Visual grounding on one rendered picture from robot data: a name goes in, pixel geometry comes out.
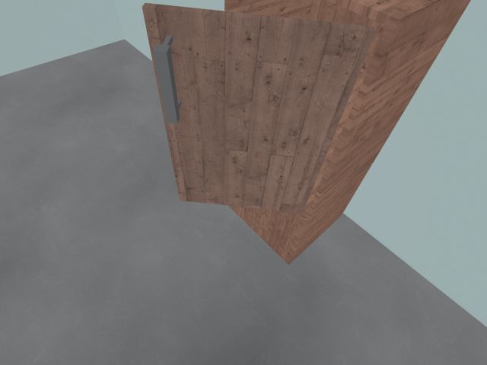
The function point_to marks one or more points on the cupboard door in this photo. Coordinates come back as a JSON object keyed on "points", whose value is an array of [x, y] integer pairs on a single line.
{"points": [[261, 99]]}

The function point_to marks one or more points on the handle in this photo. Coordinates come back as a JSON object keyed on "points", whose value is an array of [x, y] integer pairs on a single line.
{"points": [[164, 66]]}

